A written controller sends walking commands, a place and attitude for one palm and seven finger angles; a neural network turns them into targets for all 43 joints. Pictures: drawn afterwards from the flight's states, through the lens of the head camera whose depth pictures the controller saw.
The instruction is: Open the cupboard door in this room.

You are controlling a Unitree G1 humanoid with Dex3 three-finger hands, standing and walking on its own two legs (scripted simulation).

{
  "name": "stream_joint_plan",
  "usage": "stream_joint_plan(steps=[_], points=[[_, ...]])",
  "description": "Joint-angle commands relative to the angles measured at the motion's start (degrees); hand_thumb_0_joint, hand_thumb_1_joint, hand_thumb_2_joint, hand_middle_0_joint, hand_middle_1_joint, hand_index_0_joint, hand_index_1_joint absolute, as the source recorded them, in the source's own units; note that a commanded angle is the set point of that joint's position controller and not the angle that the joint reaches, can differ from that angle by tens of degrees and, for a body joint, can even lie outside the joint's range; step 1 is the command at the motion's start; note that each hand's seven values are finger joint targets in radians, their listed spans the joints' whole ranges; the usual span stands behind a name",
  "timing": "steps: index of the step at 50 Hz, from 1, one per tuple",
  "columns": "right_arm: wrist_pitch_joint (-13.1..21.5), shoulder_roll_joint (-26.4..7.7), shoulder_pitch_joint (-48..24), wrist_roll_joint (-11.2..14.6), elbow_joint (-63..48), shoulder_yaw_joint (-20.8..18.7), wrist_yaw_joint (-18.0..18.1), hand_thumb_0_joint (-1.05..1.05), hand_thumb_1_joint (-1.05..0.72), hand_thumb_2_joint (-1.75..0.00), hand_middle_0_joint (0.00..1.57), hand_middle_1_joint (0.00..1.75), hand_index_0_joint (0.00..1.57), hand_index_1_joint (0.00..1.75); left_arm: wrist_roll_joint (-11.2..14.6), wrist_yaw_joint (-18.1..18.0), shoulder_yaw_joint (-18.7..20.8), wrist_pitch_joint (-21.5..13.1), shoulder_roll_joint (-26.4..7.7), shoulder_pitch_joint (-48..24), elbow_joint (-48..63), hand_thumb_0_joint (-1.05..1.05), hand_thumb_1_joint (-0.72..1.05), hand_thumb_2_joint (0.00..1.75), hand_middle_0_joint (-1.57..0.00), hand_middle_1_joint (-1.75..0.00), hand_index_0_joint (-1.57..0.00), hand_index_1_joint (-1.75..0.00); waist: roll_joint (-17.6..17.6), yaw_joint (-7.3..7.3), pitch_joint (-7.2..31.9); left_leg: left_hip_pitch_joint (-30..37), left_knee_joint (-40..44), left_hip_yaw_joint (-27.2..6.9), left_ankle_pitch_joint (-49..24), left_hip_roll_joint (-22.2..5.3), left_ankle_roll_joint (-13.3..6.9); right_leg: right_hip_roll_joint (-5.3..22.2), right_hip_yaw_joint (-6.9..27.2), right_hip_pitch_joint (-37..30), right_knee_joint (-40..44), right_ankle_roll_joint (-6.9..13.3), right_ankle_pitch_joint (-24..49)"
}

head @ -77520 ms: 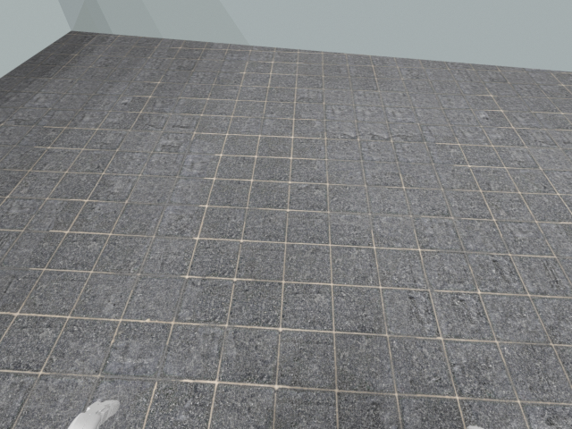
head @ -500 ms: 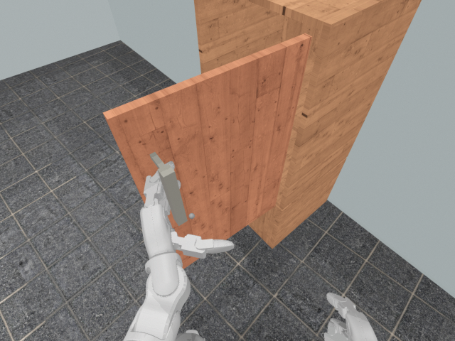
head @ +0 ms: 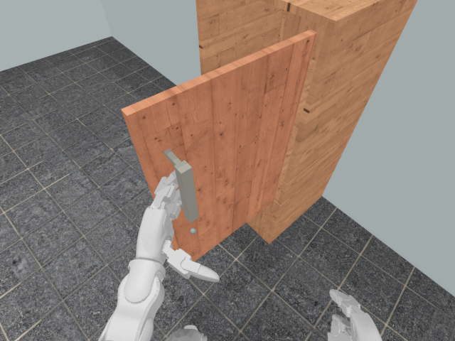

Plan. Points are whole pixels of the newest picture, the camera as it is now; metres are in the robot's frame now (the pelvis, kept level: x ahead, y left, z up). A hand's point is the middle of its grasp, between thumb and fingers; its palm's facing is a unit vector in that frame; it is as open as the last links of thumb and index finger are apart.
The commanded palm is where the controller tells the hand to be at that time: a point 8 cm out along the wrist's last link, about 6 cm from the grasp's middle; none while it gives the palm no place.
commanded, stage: slide the hand sideways off the handle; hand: left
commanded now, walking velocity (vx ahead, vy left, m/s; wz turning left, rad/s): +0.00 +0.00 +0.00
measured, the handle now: (181, 187) +0.37 +0.11 +0.07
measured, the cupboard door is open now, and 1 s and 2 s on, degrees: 88 88 88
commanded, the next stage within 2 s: draw the hand back to the body in 0.76 s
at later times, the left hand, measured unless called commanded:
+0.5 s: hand (164, 251) +0.25 +0.12 +0.06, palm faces -0.01 -1.00 -0.05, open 16.3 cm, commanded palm +0.22 +0.18 +0.06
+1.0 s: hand (142, 261) +0.23 +0.14 +0.07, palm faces -0.05 -1.00 -0.05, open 16.3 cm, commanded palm +0.20 +0.21 +0.08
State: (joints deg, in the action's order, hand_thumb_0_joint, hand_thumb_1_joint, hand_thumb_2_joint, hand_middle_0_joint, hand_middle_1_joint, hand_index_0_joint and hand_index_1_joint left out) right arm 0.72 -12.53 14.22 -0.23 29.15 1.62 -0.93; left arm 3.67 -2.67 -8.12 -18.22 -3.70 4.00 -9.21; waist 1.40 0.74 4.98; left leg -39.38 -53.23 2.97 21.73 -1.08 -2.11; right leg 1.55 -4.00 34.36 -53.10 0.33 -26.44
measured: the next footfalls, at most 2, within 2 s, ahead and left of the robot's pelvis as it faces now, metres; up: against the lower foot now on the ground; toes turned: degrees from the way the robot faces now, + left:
none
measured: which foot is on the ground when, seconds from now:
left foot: down 0.00-1.00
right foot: down 0.00-1.00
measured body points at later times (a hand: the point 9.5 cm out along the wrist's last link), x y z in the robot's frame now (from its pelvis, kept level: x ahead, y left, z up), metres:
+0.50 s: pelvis +0.02 -0.02 +0.00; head +0.06 -0.03 +0.45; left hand +0.24 +0.17 +0.06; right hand +0.20 -0.24 -0.09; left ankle +0.05 +0.10 -0.69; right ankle +0.00 -0.12 -0.69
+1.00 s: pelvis +0.02 -0.02 -0.01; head +0.06 -0.03 +0.44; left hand +0.22 +0.20 +0.08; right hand +0.20 -0.25 -0.09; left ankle +0.05 +0.10 -0.69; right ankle +0.00 -0.12 -0.69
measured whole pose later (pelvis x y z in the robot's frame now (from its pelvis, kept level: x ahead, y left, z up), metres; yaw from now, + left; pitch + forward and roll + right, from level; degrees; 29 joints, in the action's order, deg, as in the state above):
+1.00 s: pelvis +0.02 -0.02 -0.01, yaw +1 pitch +10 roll -1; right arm 5.4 -13.3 14.4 1.5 27.7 0.8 3.2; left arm 15.5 14.5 6.0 -17.8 -12.9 25.3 9.1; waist 3.1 -0.4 6.6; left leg -42.2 -57.5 0.1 25.2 -2.4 0.1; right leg -0.1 -6.4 35.9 -56.1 2.2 -30.1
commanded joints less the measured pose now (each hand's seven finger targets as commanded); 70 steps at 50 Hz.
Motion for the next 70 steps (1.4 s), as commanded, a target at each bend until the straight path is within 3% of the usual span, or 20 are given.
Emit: stream_joint_plan(steps=[1, 8, 11, 14, 18, 27, 29, 36, 39, 41, 44, 46, 49, 52, 56, 58, 63, 68, 69, 70], points=[[2.98, -6.21, -5.23, 0.28, -10.29, -2.81, 0.28, 0.00, -0.90, -0.90, 0.20, 0.30, 0.20, 0.30, -0.29, 0.30, 1.76, -4.59, -3.03, -7.51, 17.19, 0.00, -0.50, 0.30, -0.15, -0.30, -0.15, -0.30, 0.77, -0.71, 12.32, 12.54, 9.60, -5.59, -1.74, 0.42, 1.41, -2.49, 0.19, 0.43, 7.81, 1.83, 6.11], [3.86, -6.44, -5.01, 0.62, -9.97, -2.55, 1.46, 0.00, -0.90, -0.90, 0.20, 0.30, 0.20, 0.30, 2.12, 1.84, 3.42, -3.60, -4.22, -5.02, 19.24, 0.00, -0.50, 0.30, -0.15, -0.30, -0.15, -0.30, -1.67, 0.56, 10.10, 11.24, 8.88, -5.96, -1.19, 0.36, 1.28, -2.94, 0.09, 0.97, 8.43, 1.36, 6.04], [4.56, -6.42, -4.48, 0.78, -10.57, -2.77, 1.52, 0.00, -0.90, -0.90, 0.20, 0.30, 0.20, 0.30, 2.85, 3.70, 3.03, -3.64, -3.64, 1.59, 20.91, 0.00, -0.50, 0.30, -0.15, -0.30, -0.15, -0.30, -2.34, -0.23, 12.13, 12.19, 8.27, -5.57, -4.98, 0.41, 1.18, -3.00, -0.03, -0.55, 7.91, 1.33, 9.32], [4.56, -6.64, -4.21, 0.84, -10.60, -2.75, 1.70, 0.00, -0.90, -0.90, 0.20, 0.30, 0.20, 0.30, 3.46, 4.87, 5.94, -3.05, -6.51, 5.36, 21.87, 0.00, -0.50, 0.30, -0.15, -0.30, -0.15, -0.30, -2.34, -0.63, 12.12, 11.35, 7.68, -5.03, -6.59, 0.60, 1.11, -3.10, 0.20, -1.64, 7.78, 1.24, 11.34], [4.86, -6.38, -3.99, 0.70, -10.99, -2.77, 1.95, 0.00, -0.90, -0.90, 0.20, 0.30, 0.20, 0.30, 3.87, 5.84, 7.39, -3.16, -7.60, 6.83, 24.15, 0.00, -0.50, 0.30, -0.15, -0.30, -0.15, -0.30, -2.15, -0.31, 10.82, 10.01, 6.68, -4.63, -6.83, 0.94, 1.07, -2.79, 0.51, -1.24, 7.49, 1.02, 12.56], [6.08, -6.68, -3.19, 1.08, -10.89, -3.13, 3.02, 0.00, -0.90, -0.90, 0.20, 0.30, 0.20, 0.30, 8.85, 11.48, 13.75, -5.32, -11.57, 16.46, 28.08, 0.00, -0.50, 0.30, -0.15, -0.30, -0.15, -0.30, -0.83, -0.64, 11.66, 8.02, 3.72, -3.83, -10.75, 1.62, 1.06, -2.53, 2.15, -3.87, 7.03, 0.51, 19.60], [6.19, -6.94, -3.00, 1.15, -10.72, -3.35, 3.27, 0.00, -0.90, -0.90, 0.20, 0.30, 0.20, 0.30, 9.90, 12.95, 15.40, -5.19, -12.75, 18.54, 26.91, 0.00, -0.50, 0.30, -0.15, -0.30, -0.15, -0.30, -2.82, -0.33, 11.55, 6.45, 2.63, -3.78, -10.28, 1.72, 1.01, -2.17, 3.39, -4.31, 7.47, -0.17, 20.69], [6.89, -7.20, -3.32, 1.45, -10.67, -3.57, 4.32, 0.00, -0.90, -0.90, 0.20, 0.30, 0.20, 0.30, 12.68, 17.36, 18.59, -6.01, -15.19, 19.23, 27.85, 0.00, -0.50, 0.30, -0.15, -0.30, -0.15, -0.30, -0.95, -0.15, 10.95, 4.18, 0.88, -4.05, -8.70, 1.89, 1.17, -1.26, 5.32, -3.25, 7.62, -0.72, 18.89], [7.83, -7.54, -3.26, 1.51, -10.54, -3.39, 4.71, 0.00, -0.90, -0.90, 0.20, 0.30, 0.20, 0.30, 13.41, 18.32, 17.25, -6.52, -14.68, 16.59, 28.57, 0.00, -0.50, 0.30, -0.15, -0.30, -0.15, -0.30, -1.84, 0.79, 10.70, 4.02, 0.15, -4.54, -8.53, 1.70, 0.95, -1.51, 5.40, -1.84, 7.53, -0.79, 17.87], [8.49, -7.41, -2.99, 1.52, -10.37, -3.44, 4.74, 0.00, -0.90, -0.90, 0.20, 0.30, 0.20, 0.30, 13.90, 18.53, 16.60, -6.62, -13.72, 17.25, 28.49, 0.00, -0.50, 0.30, -0.15, -0.30, -0.15, -0.30, -1.13, 0.52, 11.65, 4.66, 0.20, -4.75, -8.68, 1.68, 1.01, -1.46, 4.90, -1.61, 7.13, -0.71, 17.86], [8.62, -7.63, -2.99, 1.75, -10.53, -3.76, 4.72, 0.00, -0.90, -0.90, 0.20, 0.30, 0.20, 0.30, 13.59, 18.21, 18.55, -5.82, -15.80, 18.81, 28.51, 0.00, -0.50, 0.30, -0.15, -0.30, -0.15, -0.30, -1.87, -0.30, 12.74, 4.81, 0.73, -4.78, -9.01, 1.53, 0.95, -1.78, 4.61, -2.25, 7.03, -0.48, 16.66], [8.48, -7.20, -3.17, 1.93, -11.30, -3.68, 4.69, 0.00, -0.90, -0.90, 0.20, 0.30, 0.20, 0.30, 13.34, 17.42, 19.96, -4.68, -17.29, 19.70, 31.37, 0.00, -0.50, 0.30, -0.15, -0.30, -0.15, -0.30, 0.09, -1.25, 14.21, 6.50, 2.14, -4.38, -9.41, 1.66, 0.88, -1.69, 4.46, -4.02, 7.55, -0.34, 16.82], [8.05, -6.78, -3.98, 2.28, -11.44, -3.46, 4.94, 0.00, -0.90, -0.90, 0.20, 0.30, 0.20, 0.30, 13.05, 15.81, 22.34, -2.48, -18.92, 20.61, 32.26, 0.00, -0.50, 0.30, -0.15, -0.30, -0.15, -0.30, 0.65, -1.90, 12.48, 7.68, 3.95, -4.50, -9.46, 1.40, 0.78, -2.40, 3.48, -4.55, 8.38, 0.09, 15.43], [7.88, -6.32, -4.30, 2.64, -11.91, -3.01, 4.94, 0.00, -0.90, -0.90, 0.20, 0.30, 0.20, 0.30, 13.98, 15.60, 21.24, -0.61, -16.19, 23.29, 32.45, 0.00, -0.50, 0.30, -0.15, -0.30, -0.15, -0.30, 0.45, -1.92, 10.30, 8.95, 5.82, -4.40, -9.00, 1.32, 0.95, -2.72, 2.20, -4.89, 9.48, 0.00, 15.36], [8.44, -7.10, -4.31, 2.87, -11.71, -2.64, 5.28, 0.00, -0.90, -0.90, 0.20, 0.30, 0.20, 0.30, 14.74, 16.42, 21.64, 1.42, -17.24, 21.45, 32.26, 0.00, -0.50, 0.30, -0.15, -0.30, -0.15, -0.30, -1.58, -0.90, 6.82, 9.22, 7.43, -4.93, -6.05, 1.08, 0.90, -2.87, 2.16, -4.02, 12.17, -0.19, 10.90], [9.06, -7.38, -4.12, 2.90, -11.65, -2.43, 5.46, 0.00, -0.90, -0.90, 0.20, 0.30, 0.20, 0.30, 14.89, 17.18, 21.81, 2.09, -18.07, 20.15, 33.44, 0.00, -0.50, 0.30, -0.15, -0.30, -0.15, -0.30, -0.51, -0.63, 6.73, 10.34, 7.99, -5.10, -5.61, 1.07, 0.81, -2.86, 2.33, -3.97, 13.05, -0.16, 9.99], [10.85, -7.28, -4.52, 3.08, -11.46, -1.86, 5.54, 0.00, -0.90, -0.90, 0.20, 0.30, 0.20, 0.30, 15.41, 17.95, 23.10, 2.77, -19.03, 20.36, 37.05, 0.00, -0.50, 0.30, -0.15, -0.30, -0.15, -0.30, 2.45, -1.68, 7.35, 14.17, 10.57, -5.56, -7.33, 0.99, 0.84, -3.18, 0.85, -6.10, 13.58, 0.38, 11.68], [12.39, -7.31, -4.88, 3.22, -10.54, -1.51, 5.45, 0.00, -0.90, -0.90, 0.20, 0.30, 0.20, 0.30, 15.56, 17.71, 24.57, 4.53, -19.94, 20.05, 38.70, 0.00, -0.32, 0.37, -0.16, -0.30, -0.16, -0.30, 2.58, -1.96, 5.72, 16.24, 12.96, -6.10, -7.29, 0.84, 0.99, -3.46, -0.30, -7.37, 14.82, 0.51, 11.75], [11.31, -6.96, -6.08, 2.34, -10.34, -1.49, 6.81, 0.00, -0.90, -0.90, 0.20, 0.30, 0.20, 0.30, 6.79, 8.59, 26.51, 6.74, -27.30, 21.08, 40.86, 0.00, -0.29, 0.39, -0.16, -0.30, -0.16, -0.30, 1.24, -4.92, 5.20, 16.73, 15.40, -4.91, -5.26, 0.55, 0.79, -1.99, 3.29, -8.52, 20.05, 1.26, 8.70], [10.82, -5.91, -6.50, 1.89, -10.53, -0.67, 7.40, 0.00, -0.90, -0.90, 0.20, 0.30, 0.20, 0.30, 5.78, 4.56, 22.64, 8.37, -21.27, 21.47, 41.62, 0.00, -0.26, 0.40, -0.16, -0.30, -0.16, -0.30, 0.21, -3.09, 0.82, 17.54, 16.66, -4.53, -3.95, 0.76, 0.76, -1.36, 3.22, -7.77, 22.30, 0.91, 6.76]])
